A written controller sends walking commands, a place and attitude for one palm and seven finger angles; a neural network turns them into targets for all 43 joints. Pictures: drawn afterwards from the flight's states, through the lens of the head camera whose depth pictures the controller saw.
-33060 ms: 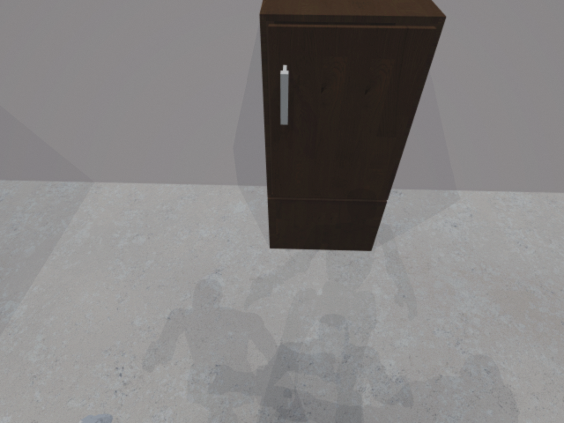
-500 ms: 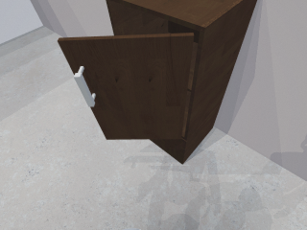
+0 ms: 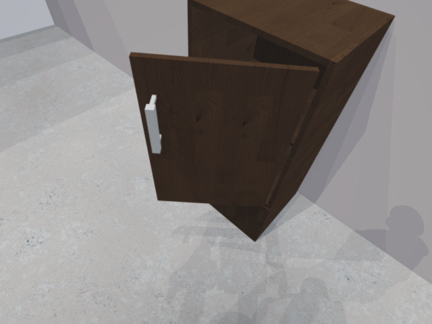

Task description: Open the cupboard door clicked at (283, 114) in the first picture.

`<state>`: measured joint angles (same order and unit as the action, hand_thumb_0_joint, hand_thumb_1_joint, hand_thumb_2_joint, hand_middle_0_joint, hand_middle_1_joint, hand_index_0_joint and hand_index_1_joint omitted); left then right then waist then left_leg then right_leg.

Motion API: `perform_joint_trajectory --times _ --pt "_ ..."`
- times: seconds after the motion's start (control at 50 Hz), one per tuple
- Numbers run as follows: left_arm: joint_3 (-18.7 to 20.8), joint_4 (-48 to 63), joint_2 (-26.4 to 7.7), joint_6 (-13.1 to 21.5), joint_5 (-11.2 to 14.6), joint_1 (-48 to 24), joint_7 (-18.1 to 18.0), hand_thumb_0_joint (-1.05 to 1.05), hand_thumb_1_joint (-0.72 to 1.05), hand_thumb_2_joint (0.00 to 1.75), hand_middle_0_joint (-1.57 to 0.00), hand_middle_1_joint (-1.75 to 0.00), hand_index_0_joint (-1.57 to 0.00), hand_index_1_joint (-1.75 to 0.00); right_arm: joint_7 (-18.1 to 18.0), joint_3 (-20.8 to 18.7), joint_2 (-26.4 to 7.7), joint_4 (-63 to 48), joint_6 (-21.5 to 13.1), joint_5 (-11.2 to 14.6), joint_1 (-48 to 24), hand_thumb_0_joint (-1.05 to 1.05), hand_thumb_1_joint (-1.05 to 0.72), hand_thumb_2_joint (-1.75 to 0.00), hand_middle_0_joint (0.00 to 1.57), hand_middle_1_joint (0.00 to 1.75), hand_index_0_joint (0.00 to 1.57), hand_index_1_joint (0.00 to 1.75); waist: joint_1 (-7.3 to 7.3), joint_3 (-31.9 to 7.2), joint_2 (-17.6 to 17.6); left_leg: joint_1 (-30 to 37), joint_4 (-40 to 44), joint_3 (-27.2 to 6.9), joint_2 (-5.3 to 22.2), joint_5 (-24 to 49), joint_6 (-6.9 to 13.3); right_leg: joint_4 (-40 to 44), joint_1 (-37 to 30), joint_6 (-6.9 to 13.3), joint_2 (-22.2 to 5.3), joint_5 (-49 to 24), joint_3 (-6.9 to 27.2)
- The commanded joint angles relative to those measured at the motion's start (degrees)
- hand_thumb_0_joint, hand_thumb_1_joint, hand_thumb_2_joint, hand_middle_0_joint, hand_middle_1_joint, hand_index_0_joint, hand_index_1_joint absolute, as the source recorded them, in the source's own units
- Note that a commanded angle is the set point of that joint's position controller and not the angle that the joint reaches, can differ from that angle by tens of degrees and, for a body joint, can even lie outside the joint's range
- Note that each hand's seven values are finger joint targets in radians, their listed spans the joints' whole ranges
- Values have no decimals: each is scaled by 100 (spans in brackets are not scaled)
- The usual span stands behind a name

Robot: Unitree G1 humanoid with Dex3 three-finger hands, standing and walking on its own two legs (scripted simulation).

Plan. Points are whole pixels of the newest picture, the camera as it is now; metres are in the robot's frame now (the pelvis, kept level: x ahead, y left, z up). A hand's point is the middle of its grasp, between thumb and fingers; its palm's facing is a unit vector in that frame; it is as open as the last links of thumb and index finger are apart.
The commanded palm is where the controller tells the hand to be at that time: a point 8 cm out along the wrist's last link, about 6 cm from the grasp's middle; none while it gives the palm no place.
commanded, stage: come to a stop and stand still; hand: left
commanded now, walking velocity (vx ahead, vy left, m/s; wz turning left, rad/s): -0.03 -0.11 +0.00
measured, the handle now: (155, 125) +0.56 +0.20 +0.01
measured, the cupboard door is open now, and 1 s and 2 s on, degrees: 40 40 40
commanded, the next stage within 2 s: look again from close up in 1.36 s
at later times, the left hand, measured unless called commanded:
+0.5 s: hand out of the picture +0.06 +0.18 -0.17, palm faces +0.02 -0.98 -0.22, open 7.3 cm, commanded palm none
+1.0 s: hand out of the picture -0.04 +0.21 -0.17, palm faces +0.01 -0.98 -0.21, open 7.3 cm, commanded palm none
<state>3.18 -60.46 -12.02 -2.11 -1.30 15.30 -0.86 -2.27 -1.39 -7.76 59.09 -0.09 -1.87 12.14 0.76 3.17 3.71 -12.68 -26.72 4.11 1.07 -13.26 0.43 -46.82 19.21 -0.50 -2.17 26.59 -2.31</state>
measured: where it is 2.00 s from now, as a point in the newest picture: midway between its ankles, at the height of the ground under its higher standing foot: outside the picture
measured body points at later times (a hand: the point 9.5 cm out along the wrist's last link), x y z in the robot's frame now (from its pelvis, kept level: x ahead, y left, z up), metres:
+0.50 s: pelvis -0.01 -0.01 +0.00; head -0.02 -0.01 +0.45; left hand +0.06 +0.23 -0.15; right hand +0.03 -0.26 -0.15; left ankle +0.00 +0.11 -0.74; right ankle -0.01 -0.10 -0.74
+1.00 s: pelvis -0.03 +0.02 +0.00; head -0.04 +0.03 +0.45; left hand -0.04 +0.26 -0.16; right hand -0.02 -0.22 -0.15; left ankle +0.00 +0.11 -0.74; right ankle -0.01 -0.10 -0.74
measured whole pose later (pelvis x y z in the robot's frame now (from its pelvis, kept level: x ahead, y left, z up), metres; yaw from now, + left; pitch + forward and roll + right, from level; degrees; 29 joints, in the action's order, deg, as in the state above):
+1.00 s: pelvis -0.03 +0.02 +0.00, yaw -1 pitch -3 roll +0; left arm -0.2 -62.5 -10.7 0.4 -1.2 19.2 -1.8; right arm -0.9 -0.4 -10.5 64.1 -0.1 -0.6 14.9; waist 0.2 0.8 0.6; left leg -10.8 -24.2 4.0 -0.6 -10.8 2.3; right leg -24.0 9.9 0.0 -1.0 11.4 -2.8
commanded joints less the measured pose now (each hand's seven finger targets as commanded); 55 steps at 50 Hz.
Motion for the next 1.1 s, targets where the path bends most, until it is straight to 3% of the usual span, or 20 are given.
perform_joint_trajectory --times 0.0,0.06,0.08,0.1,0.12,0.14,0.16,0.2,0.22,0.26,0.3,0.32,0.36,0.42,0.6,0.86,1.08 --pt "-18 266 -22 42 22 176 28 0 90 90 -20 -30 -20 -30 -61 -255 -1109 -92 -35 -26 425 0 -90 -90 20 30 20 30 -156 -175 -1179 197 965 -1312 1641 1857 893 579 -95 22 -21 -89 52" --pt "10 197 -18 97 9 467 17 0 90 90 -20 -30 -20 -30 -57 -287 -1114 -72 -17 14 357 0 -90 -90 20 30 20 30 15 -322 -935 -36 551 -1126 1447 1647 685 1871 -866 49 28 -1119 -54" --pt "19 165 -112 139 -5 558 -1 0 90 90 -20 -30 -20 -30 -39 -272 -996 -49 -27 46 392 0 -90 -90 20 30 20 30 48 -350 -722 -236 279 -944 1208 1287 483 2415 -1202 69 -94 -1588 132" --pt "36 164 -290 185 -31 530 -33 0 90 90 -20 -30 -20 -30 -15 -234 -739 -39 -34 87 455 0 -90 -90 20 30 20 30 -1 -303 -171 -635 -98 -529 787 559 203 2694 -1445 213 -563 -2028 661" --pt "-127 562 -1092 272 -87 604 -105 0 90 90 -20 -30 -20 -30 24 -127 -1103 -570 -137 57 118 0 -90 -90 20 30 20 30 -43 -104 -56 -297 -156 -518 326 519 22 2440 -1073 284 -545 -3040 664" --pt "-46 703 -713 238 -44 358 -135 0 90 90 -20 -30 -20 -30 9 -219 -919 -574 -146 27 288 0 -90 -90 20 30 20 30 -102 -729 677 -405 -620 -202 282 -202 -19 2538 -921 326 -722 -1902 857" --pt "-51 857 -682 266 -40 207 -157 0 90 90 -20 -30 -20 -30 -3 -183 -865 -553 -117 -10 393 0 -90 -90 20 30 20 30 -122 -842 812 -526 -901 -188 128 -239 3 2655 -1032 496 -838 -2189 1091" --pt "27 1020 -739 294 -44 122 -155 0 90 90 -20 -30 -20 -30 -7 -222 -853 -613 -80 12 379 0 -90 -90 20 30 20 30 -123 -487 369 -782 -1246 -317 163 -561 87 2774 -812 767 -961 -2074 1223" --pt "-3 1022 -670 305 -38 176 -158 0 90 90 -20 -30 -20 -30 21 -169 -716 -627 -58 6 442 0 -90 -90 20 30 20 30 -146 -400 289 -812 -1207 -245 159 -558 110 2736 -854 779 -938 -2238 1158" --pt "40 1077 -755 324 -31 128 -165 0 90 90 -20 -30 -20 -30 6 -197 -794 -625 -76 33 522 0 -90 -90 20 30 20 30 -191 -171 161 -711 -953 -313 226 -324 145 2631 -696 834 -893 -2461 1076" --pt "40 1079 -784 337 2 94 -154 0 90 90 -20 -30 -20 -30 5 -192 -825 -517 -106 39 647 0 -90 -90 20 30 20 30 -217 -158 -270 -338 -492 -360 278 299 156 2514 -562 689 -706 -2356 882" --pt "-6 1011 -672 331 16 186 -154 0 90 90 -20 -30 -20 -30 30 -133 -700 -461 -101 43 666 0 -90 -90 20 30 20 30 -177 -147 -333 -227 -362 -346 292 493 143 2503 -593 543 -596 -2333 784" --pt "-3 935 -751 327 32 183 -132 0 90 90 -20 -30 -20 -30 32 -147 -867 -437 -111 51 594 0 -90 -90 20 30 20 30 -142 -60 -518 -219 -182 -450 395 758 147 2416 -659 415 -468 -2359 649" --pt "-65 838 -653 336 38 230 -122 0 90 90 -20 -30 -20 -30 41 -109 -892 -406 -119 45 465 0 -90 -90 20 30 20 30 -83 -62 -541 -193 5 -533 482 796 166 2446 -741 347 -395 -2227 597" --pt "-143 578 -689 372 48 152 -101 0 90 90 -20 -30 -20 -30 93 -75 -1058 -244 -116 56 242 0 -90 -90 20 30 20 30 -108 41 -383 -106 429 -615 469 229 154 2792 -610 311 -406 -1364 699" --pt "-228 145 -530 376 30 445 -128 0 90 90 -20 -30 -20 -30 113 -35 -1036 140 -141 108 292 0 -90 -90 20 30 20 30 -72 -15 -366 -100 877 -742 524 -64 179 2816 -781 206 -405 -1425 577" --pt "-285 -69 -246 324 11 763 -160 0 90 90 -20 -30 -20 -30 111 -16 -833 325 -109 125 516 0 -90 -90 20 30 20 30 -48 191 -448 -319 1178 -847 539 -647 175 2751 -733 138 -384 -1342 480"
